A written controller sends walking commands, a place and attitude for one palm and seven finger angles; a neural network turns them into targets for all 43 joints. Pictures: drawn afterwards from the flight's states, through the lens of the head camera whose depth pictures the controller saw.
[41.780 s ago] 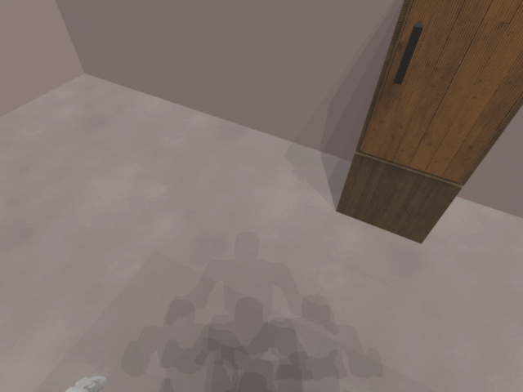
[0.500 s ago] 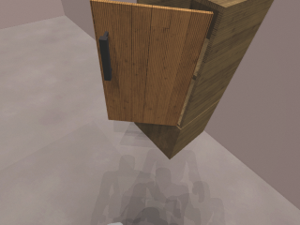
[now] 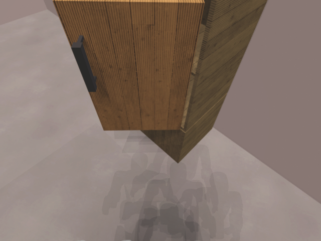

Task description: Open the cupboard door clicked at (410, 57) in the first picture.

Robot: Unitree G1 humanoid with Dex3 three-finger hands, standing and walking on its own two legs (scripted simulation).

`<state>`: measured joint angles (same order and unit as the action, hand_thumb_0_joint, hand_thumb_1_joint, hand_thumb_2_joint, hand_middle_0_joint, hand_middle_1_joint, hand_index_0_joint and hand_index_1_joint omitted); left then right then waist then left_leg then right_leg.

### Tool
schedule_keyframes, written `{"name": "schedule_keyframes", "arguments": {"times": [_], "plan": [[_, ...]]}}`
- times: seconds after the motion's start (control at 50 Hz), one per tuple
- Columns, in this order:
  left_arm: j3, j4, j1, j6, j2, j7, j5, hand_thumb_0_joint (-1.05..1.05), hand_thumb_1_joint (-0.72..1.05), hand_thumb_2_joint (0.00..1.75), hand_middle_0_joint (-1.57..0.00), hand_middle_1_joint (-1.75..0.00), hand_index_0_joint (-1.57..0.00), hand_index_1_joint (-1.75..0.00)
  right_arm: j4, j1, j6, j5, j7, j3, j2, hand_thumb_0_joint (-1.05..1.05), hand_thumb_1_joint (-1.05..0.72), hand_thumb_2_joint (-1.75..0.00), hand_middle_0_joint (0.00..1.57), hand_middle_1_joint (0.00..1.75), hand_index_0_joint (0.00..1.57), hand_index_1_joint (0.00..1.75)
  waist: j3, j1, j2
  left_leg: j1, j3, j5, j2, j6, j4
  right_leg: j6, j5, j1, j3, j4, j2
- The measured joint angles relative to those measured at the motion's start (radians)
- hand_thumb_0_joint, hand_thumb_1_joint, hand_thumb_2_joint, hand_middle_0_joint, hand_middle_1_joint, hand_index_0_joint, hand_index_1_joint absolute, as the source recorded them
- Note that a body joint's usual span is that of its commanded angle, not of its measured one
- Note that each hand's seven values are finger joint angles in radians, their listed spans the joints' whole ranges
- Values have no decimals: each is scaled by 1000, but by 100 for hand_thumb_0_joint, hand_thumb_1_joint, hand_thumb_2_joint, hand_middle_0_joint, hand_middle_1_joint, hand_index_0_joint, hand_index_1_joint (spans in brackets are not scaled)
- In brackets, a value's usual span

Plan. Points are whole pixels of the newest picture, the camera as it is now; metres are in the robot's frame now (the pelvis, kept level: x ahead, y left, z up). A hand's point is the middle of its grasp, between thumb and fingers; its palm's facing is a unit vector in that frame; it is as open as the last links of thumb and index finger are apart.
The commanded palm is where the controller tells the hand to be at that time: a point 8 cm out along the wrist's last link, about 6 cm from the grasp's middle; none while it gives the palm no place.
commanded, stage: come to a stop and stand still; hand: left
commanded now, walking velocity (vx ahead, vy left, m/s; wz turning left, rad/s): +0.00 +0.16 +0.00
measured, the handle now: (87, 65) +0.59 +0.25 +0.07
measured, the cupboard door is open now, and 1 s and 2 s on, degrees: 46 46 46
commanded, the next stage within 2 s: look again from close up in 1.02 s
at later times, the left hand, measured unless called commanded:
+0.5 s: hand out of the picture -0.03 +0.19 -0.18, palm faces +0.12 -0.97 -0.21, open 7.3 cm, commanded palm none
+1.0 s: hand out of the picture -0.01 +0.21 -0.18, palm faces +0.03 -0.99 -0.17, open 7.3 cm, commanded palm none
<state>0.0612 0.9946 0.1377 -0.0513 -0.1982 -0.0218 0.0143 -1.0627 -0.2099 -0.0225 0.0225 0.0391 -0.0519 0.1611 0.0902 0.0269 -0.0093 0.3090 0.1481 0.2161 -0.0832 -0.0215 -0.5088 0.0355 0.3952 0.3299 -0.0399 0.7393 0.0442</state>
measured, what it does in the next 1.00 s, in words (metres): steps on the spot: right foot, then left foot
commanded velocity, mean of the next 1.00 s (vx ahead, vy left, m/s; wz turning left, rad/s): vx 0.02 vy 0.06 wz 0.00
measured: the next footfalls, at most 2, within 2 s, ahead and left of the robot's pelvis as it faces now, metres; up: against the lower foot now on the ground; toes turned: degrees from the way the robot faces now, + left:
right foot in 0.04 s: +0.00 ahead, -0.11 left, +0.00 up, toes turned -2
left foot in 0.50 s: -0.01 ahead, +0.13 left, +0.00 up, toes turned +5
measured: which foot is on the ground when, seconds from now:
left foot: down 0.00-0.06, up 0.08-0.48, down 0.50-1.00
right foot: up 0.00-0.02, down 0.04-1.00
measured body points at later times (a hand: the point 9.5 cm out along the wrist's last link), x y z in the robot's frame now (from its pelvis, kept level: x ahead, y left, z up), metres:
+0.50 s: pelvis -0.03 +0.00 +0.00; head +0.00 +0.01 +0.44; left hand -0.03 +0.24 -0.16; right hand +0.04 -0.25 -0.15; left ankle -0.05 +0.12 -0.74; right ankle -0.03 -0.14 -0.74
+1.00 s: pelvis -0.02 +0.04 +0.00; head +0.00 +0.05 +0.45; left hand -0.01 +0.26 -0.16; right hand -0.03 -0.19 -0.15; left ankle -0.05 +0.13 -0.74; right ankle -0.04 -0.11 -0.74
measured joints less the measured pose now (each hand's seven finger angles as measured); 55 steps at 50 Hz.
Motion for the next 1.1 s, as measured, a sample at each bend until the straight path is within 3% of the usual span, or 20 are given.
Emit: {"name": "schedule_keyframes", "arguments": {"times": [0.04,0.08,0.14,0.2,0.28,0.4,0.48,0.5,0.54,0.6,0.68,0.78,1.1], "plan": [[-6,-8,4,19,2,-1,0,0,91,90,-19,-30,-20,-30,-3,-14,-5,-6,-8,-5,5,0,-91,-90,21,30,20,30,-11,-1,1,19,2,12,3,18,-35,-6,-117,-77,-6,-163,8],[-14,2,7,39,18,-8,4,0,91,90,-19,-30,-20,-30,-11,-15,-18,-14,-17,-10,20,0,-91,-90,20,30,20,30,-15,-2,-20,40,-19,93,2,37,-96,-20,-54,-95,-10,-188,0],[-36,17,23,49,49,-6,6,0,91,90,-19,-30,-20,-30,-13,-16,-44,-13,-25,-15,39,0,-91,-90,20,30,20,30,-25,5,-37,71,-85,244,46,52,-247,-36,-69,-108,-14,-198,6],[-32,21,36,56,52,-13,0,0,93,90,-20,-30,-21,-30,-17,-16,-50,-13,-32,-14,41,0,-91,-90,20,30,20,30,-33,-2,-26,85,-110,226,69,67,-371,-42,-99,-127,-13,-240,14],[-27,17,52,62,45,-7,2,0,93,90,-20,-30,-21,-30,-11,-13,-50,-12,-41,-15,45,0,-91,-90,20,30,20,30,-36,-20,-10,79,-126,190,74,80,-415,-43,-125,-136,-21,-276,23],[-16,25,87,62,34,-3,13,0,92,90,-20,-30,-21,-30,5,10,-42,-11,-44,-13,54,0,-91,-90,20,30,19,30,-27,-55,22,21,-118,215,74,78,-270,-26,-143,-127,-28,-288,50],[-12,52,123,46,19,0,7,0,91,90,-20,-30,-21,-30,26,21,-12,-13,-41,-3,56,0,-91,-90,20,30,19,30,-31,-62,33,-86,-103,72,70,63,-2,3,-121,-97,-28,-232,57],[-12,60,131,39,18,2,2,0,91,90,-20,-30,-21,-30,31,19,-1,-11,-38,-3,59,0,-91,-90,20,30,19,30,-38,-58,22,-99,-114,63,63,36,31,11,-106,-81,-35,-202,50],[-10,80,132,22,1,2,-1,1,91,90,-20,-30,-21,-30,26,23,2,-6,-29,5,36,0,-91,-90,20,30,19,30,-33,-61,54,-93,-106,79,82,11,2,2,-31,-65,-13,-145,58],[-12,98,138,12,-13,4,0,1,91,90,-20,-30,-20,-30,22,19,7,-1,-19,25,2,0,-91,-90,20,30,20,30,-36,-69,81,-114,-88,72,96,4,22,-12,10,-56,1,-92,49],[-25,112,136,28,2,8,-2,1,91,90,-19,-30,-20,-30,10,20,13,-9,-5,36,-18,0,-92,-90,20,30,20,30,-34,-70,73,-124,-72,70,114,-3,27,-21,-102,-104,10,-189,34],[-52,132,134,51,50,5,-5,1,91,90,-19,-30,-20,-30,-17,20,15,-18,-6,31,8,0,-94,-90,20,30,20,30,-45,-47,13,-148,-73,61,97,-8,60,-2,-120,-148,7,-267,14],[-53,145,100,51,31,-11,-11,1,93,90,-20,-30,-20,-30,-111,-94,28,-15,-2,57,-36,0,-91,-90,20,30,20,30,-41,-20,42,-190,-65,51,101,-17,110,7,-142,-195,13,-333,15]]}}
